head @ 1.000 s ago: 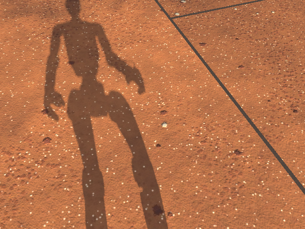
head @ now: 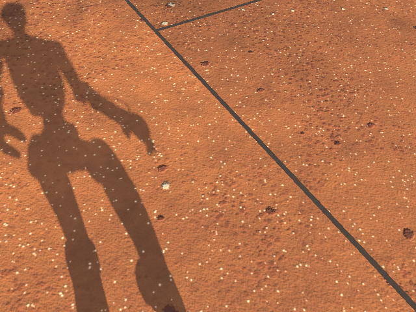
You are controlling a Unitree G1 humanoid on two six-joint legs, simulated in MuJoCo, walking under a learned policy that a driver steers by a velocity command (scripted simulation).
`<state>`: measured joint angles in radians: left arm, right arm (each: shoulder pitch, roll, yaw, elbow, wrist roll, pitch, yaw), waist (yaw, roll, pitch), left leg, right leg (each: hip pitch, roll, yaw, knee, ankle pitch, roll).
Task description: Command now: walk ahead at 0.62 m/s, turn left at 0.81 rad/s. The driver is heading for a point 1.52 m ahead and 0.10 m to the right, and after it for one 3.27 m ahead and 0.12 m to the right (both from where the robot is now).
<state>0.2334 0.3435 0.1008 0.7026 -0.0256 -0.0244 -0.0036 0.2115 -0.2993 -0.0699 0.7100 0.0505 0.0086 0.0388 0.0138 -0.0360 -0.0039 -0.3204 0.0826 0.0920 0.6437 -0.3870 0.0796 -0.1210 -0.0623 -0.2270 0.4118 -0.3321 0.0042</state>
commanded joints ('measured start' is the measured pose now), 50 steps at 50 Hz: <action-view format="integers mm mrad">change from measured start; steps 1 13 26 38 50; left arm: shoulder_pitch -103 -273 189 254 8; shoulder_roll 63 29 144 133 29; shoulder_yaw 6 -67 13 14 -44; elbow -73 -133 76 115 10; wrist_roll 84 57 32 9 67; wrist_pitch -18 -10 -5 -62 -34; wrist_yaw -12 -75 -29 -14 -45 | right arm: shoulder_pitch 310 230 19 -346 134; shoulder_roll -145 -146 -120 -43 -76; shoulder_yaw -47 -10 41 92 15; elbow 65 55 -38 -204 13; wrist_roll -122 -63 -98 -88 -113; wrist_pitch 2 -99 -145 -87 -102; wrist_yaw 16 -13 -20 -3 -46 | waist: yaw -170 -77 50 91 -55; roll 125 130 38 -4 126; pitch -113 158 -47 92 -47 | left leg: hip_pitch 449 316 -388 -148 322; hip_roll -101 48 -87 -51 189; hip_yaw -11 -207 -225 -83 -458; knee -182 -593 842 -32 -392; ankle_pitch -63 372 137 538 32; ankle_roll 73 117 -11 -123 46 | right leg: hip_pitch -253 -644 183 -130 -573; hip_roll -75 -13 -137 46 30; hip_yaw -39 125 994 625 346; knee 327 400 -203 -257 872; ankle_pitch -29 275 -278 470 72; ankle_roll -65 -11 -363 -236 -110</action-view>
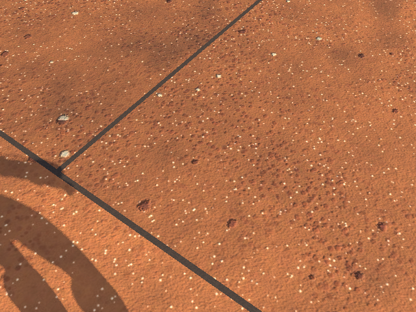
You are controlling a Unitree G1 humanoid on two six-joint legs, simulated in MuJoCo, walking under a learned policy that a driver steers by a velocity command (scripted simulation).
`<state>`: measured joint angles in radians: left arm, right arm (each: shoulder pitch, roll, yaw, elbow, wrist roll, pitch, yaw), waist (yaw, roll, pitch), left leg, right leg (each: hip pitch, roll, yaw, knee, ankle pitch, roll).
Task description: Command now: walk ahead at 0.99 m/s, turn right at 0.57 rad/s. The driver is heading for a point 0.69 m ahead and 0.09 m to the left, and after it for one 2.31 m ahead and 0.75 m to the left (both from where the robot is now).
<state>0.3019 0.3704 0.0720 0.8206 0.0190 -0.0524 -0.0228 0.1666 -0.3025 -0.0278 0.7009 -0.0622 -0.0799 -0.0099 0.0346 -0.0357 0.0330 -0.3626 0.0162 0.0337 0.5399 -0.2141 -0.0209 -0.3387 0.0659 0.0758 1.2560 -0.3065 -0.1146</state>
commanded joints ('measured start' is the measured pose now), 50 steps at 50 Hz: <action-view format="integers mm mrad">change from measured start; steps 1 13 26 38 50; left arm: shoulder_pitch -75 -296 7 125 -261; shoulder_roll -25 15 -41 -31 -9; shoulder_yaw -25 -68 -29 -48 -18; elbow -117 -226 4 -152 -258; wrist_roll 26 39 -11 -16 -15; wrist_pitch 4 -10 -87 -72 -1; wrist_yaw -31 -42 13 24 64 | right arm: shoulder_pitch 203 333 96 237 31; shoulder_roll -43 -217 20 -274 -186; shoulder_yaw -20 -36 -13 -91 -105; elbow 53 202 69 -30 -141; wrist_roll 8 51 38 -7 105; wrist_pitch -24 -43 71 25 114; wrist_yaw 10 19 66 41 -54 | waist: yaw -61 40 -68 -69 -35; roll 129 128 -47 324 78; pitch -59 -4 67 -424 -220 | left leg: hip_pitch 332 321 -381 767 145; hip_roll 237 211 142 291 -55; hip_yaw -352 25 -61 -702 -430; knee -302 -298 668 -33 -95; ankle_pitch -69 1075 96 968 605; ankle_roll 145 147 97 494 167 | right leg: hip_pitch -357 49 203 -354 -204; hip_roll -107 0 -291 57 18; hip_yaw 50 -178 -113 74 68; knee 7 -606 -1137 465 -419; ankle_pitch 34 200 311 -344 151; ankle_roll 11 -32 26 195 233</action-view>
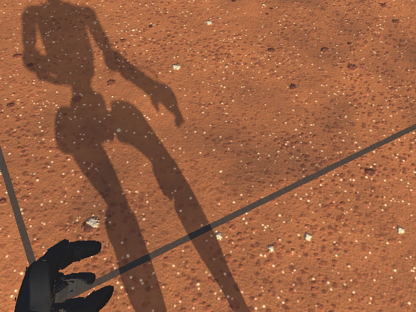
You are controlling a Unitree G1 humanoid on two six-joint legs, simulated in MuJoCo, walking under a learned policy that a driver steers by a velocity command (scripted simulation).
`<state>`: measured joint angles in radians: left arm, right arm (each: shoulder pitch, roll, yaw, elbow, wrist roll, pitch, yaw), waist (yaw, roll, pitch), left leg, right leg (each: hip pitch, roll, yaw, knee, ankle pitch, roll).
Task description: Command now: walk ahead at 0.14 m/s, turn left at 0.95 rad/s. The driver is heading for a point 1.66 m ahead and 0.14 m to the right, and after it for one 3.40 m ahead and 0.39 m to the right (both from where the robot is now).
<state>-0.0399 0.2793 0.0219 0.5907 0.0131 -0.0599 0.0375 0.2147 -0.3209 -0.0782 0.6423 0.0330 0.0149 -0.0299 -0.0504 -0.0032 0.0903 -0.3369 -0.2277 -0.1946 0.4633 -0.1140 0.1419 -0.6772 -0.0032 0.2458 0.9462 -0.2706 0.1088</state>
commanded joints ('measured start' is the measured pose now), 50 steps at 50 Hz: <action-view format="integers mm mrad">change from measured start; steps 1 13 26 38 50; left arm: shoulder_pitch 54 163 200 181 312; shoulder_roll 85 117 181 104 195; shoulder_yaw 35 60 114 83 72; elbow -33 -1 -21 -66 -80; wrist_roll -10 14 -53 -48 22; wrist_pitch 6 -5 91 107 98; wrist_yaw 0 -23 0 -34 -20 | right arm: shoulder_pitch -16 82 1 -53 24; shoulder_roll -164 -171 -50 -81 28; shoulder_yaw -55 -33 -18 -14 50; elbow -88 -74 3 -19 29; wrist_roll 9 -29 -14 -56 -72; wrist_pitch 28 26 -18 -5 -56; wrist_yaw -40 -13 8 -32 47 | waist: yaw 39 24 27 2 66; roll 72 -175 -201 129 -243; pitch -273 -263 -201 -83 -361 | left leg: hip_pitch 123 -178 145 347 -157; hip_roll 184 82 120 468 348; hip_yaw -221 -72 78 116 274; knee -13 757 -40 -118 355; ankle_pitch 444 -537 -203 394 -371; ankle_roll -16 -220 -135 72 -164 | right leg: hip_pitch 139 597 449 -88 978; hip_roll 95 -345 -60 -38 -354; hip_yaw -94 451 346 -220 89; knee -153 -578 -691 151 -478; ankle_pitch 141 572 -109 -36 980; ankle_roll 6 -419 -237 28 -272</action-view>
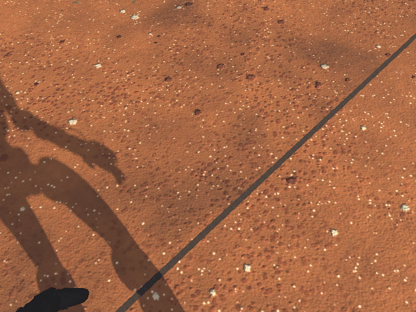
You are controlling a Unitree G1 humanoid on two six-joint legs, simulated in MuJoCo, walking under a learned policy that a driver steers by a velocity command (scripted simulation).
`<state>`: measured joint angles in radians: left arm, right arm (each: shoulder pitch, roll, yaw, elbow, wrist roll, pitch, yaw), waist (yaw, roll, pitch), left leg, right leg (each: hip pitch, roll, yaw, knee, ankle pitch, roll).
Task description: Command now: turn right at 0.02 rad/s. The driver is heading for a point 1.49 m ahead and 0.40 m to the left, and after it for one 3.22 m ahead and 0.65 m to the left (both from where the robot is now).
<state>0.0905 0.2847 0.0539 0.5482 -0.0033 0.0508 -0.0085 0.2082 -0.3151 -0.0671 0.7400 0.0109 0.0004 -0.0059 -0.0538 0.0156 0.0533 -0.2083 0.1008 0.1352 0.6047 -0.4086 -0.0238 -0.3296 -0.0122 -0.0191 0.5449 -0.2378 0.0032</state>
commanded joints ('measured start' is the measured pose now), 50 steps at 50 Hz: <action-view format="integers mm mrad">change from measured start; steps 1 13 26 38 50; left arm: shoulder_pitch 169 -49 -143 -2 89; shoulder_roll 91 101 102 68 96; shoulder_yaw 14 43 62 28 42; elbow -9 51 35 153 90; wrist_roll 50 28 0 -6 -39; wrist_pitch -26 -41 -53 -33 -29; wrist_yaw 23 61 41 17 -22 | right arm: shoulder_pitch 31 13 97 -52 -125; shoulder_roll -20 -43 -226 -48 -117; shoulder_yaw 21 -20 -87 10 -42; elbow -32 -108 -196 -175 -155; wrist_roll -19 3 -10 -54 -11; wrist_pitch -31 62 -14 -2 37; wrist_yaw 25 -19 -3 -21 -37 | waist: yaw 100 54 11 26 46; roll -223 -144 98 132 90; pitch -389 -97 -132 -110 -122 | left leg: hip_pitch -262 -310 172 25 194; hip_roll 3 21 197 82 209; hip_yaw -170 -117 -586 -272 -221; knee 310 372 -281 -300 -128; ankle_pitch -314 29 473 411 805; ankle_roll -41 -82 320 226 241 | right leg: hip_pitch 478 179 -449 -64 -103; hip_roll -436 -318 -20 -72 -30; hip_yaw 357 -36 108 39 -58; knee -88 -255 710 252 149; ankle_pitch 881 240 -286 -12 -160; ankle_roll -324 -229 35 93 28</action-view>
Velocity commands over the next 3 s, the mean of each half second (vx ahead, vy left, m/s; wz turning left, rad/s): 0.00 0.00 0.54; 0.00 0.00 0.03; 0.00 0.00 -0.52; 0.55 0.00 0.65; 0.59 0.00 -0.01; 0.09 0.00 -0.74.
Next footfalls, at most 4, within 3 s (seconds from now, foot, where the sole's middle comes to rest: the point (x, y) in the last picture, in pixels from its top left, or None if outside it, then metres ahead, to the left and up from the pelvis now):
0.44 left None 0.01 0.13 -0.77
1.06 right None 0.10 -0.07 -0.77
1.56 left None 0.15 0.15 -0.76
1.94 right None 0.41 -0.04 -0.77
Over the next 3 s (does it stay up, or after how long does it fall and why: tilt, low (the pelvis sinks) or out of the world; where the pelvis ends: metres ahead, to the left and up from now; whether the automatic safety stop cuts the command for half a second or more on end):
stays up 0.67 0.22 0.01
